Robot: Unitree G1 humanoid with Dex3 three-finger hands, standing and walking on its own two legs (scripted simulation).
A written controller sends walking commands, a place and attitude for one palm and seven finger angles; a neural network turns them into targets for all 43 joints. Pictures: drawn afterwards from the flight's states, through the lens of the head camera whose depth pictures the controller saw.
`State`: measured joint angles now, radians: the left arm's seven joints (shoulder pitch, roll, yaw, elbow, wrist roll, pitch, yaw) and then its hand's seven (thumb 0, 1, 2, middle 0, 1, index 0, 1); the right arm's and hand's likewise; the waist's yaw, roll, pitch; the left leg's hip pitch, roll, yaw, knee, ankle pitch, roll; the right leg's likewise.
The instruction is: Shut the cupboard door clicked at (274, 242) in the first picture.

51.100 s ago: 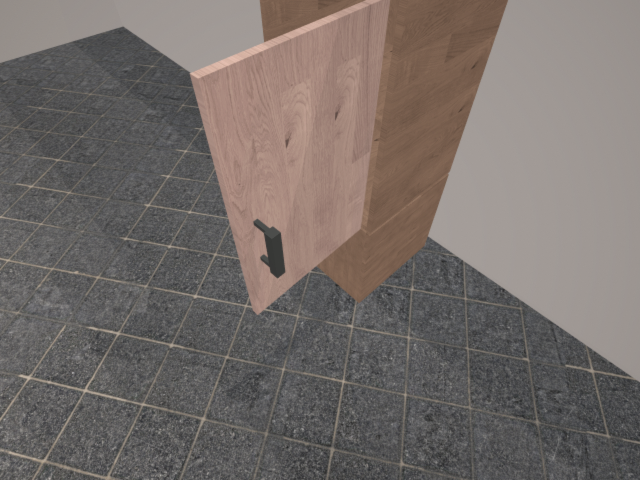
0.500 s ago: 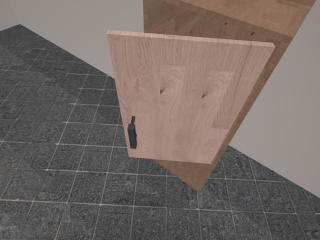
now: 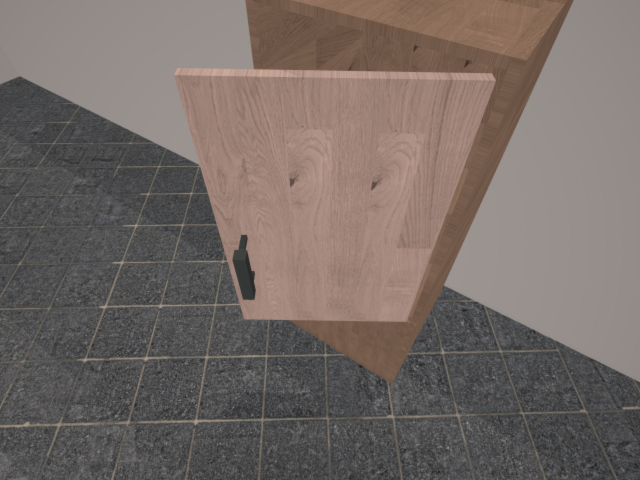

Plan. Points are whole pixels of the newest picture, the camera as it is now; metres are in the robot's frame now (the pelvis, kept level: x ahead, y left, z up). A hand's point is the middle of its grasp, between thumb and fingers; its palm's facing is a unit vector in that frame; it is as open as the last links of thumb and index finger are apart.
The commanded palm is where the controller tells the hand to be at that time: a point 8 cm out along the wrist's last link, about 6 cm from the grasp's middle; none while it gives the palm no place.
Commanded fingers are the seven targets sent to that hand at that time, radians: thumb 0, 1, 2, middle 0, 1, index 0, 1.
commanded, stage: look again from close up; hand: left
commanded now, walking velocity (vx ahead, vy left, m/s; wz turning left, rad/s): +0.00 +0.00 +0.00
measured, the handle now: (246, 267) +0.48 +0.15 -0.10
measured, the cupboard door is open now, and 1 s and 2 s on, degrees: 33 33 33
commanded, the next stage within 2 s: raise the hand and make a fist in 0.34 s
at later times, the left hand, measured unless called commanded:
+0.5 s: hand out of the picture +0.08 +0.20 -0.15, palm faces +0.12 -0.97 -0.22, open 7.4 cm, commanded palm +0.11 +0.24 -0.07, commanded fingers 0.00 0.90 0.90 -0.25 -0.36 -0.25 -0.36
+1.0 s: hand (178, 478) +0.14 +0.18 -0.07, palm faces +0.05 -1.00 -0.06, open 5.5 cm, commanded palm +0.13 +0.23 -0.07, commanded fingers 0.00 0.90 0.90 -0.71 -0.86 -0.71 -0.86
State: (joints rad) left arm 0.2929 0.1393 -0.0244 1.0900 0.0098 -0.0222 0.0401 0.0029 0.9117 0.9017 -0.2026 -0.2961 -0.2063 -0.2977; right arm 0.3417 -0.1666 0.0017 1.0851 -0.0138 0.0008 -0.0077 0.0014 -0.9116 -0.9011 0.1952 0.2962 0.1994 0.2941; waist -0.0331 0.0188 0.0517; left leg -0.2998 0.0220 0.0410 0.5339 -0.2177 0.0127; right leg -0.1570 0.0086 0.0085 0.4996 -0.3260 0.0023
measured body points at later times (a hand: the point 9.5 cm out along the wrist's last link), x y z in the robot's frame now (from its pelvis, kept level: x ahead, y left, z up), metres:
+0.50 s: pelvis +0.01 +0.01 +0.00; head +0.03 +0.02 +0.45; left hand +0.07 +0.25 -0.14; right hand +0.08 -0.24 -0.14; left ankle +0.04 +0.11 -0.73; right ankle -0.03 -0.12 -0.73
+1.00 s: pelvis -0.04 -0.03 -0.13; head +0.02 -0.02 +0.32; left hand +0.14 +0.23 -0.06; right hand +0.19 -0.23 -0.19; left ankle +0.04 +0.11 -0.73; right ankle -0.03 -0.12 -0.73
